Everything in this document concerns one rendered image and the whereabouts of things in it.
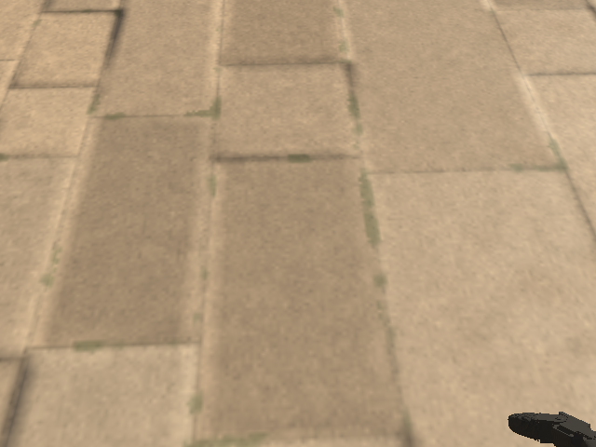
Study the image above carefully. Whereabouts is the robot right hand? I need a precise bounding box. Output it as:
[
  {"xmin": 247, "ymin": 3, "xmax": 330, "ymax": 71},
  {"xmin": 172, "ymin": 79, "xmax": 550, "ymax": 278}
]
[{"xmin": 508, "ymin": 412, "xmax": 596, "ymax": 447}]

